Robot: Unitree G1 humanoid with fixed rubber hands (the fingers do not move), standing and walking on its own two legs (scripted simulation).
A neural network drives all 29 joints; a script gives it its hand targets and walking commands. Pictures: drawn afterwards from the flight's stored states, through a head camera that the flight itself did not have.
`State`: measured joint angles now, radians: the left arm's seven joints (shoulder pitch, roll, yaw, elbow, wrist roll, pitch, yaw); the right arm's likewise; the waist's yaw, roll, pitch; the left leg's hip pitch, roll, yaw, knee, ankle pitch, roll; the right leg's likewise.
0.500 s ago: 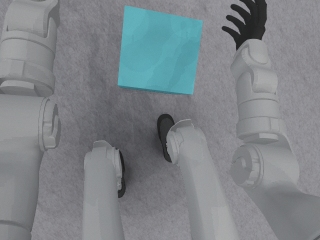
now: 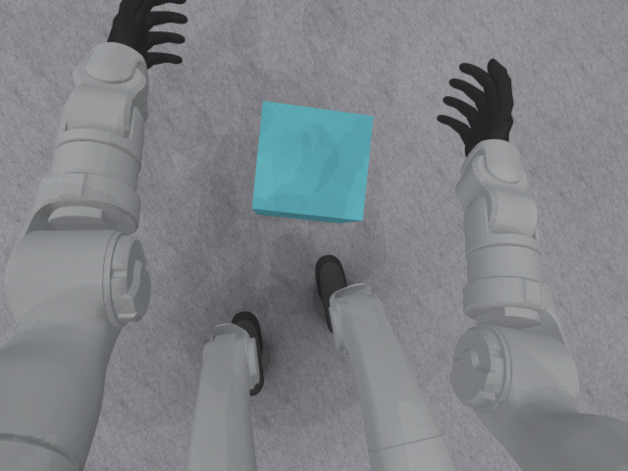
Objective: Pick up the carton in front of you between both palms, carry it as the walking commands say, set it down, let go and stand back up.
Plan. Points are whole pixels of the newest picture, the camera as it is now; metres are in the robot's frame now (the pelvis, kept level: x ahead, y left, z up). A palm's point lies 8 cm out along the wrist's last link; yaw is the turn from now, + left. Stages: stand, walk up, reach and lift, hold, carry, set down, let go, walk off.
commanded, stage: let go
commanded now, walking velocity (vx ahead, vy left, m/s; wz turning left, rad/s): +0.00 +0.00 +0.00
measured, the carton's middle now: (307, 172) +0.47 -0.12 -0.52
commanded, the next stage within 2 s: stand in 1.36 s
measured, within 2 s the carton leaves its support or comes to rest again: neither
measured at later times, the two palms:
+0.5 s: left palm (75, 225) +0.39 +0.13 +0.01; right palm (612, 267) +0.27 -0.29 +0.03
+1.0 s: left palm out of the picture +0.28 +0.23 +0.07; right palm (595, 308) +0.26 -0.23 +0.07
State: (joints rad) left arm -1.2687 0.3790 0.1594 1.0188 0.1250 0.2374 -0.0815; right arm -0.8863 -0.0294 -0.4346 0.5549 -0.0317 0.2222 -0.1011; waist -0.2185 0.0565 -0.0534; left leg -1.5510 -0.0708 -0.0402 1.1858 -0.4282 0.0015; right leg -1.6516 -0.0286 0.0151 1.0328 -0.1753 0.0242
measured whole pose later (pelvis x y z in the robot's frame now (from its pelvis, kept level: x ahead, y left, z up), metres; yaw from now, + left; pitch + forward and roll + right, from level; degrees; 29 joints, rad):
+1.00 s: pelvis +0.10 +0.01 +0.13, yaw -3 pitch +0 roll -2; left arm 0.22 0.20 0.06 0.46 0.02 0.06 -0.05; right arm 0.23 -0.21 -0.04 0.40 0.00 0.09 0.07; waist -0.01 0.05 0.07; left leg -0.08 -0.01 -0.04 0.45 -0.36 0.02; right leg -0.23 0.02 0.02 0.41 -0.17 0.02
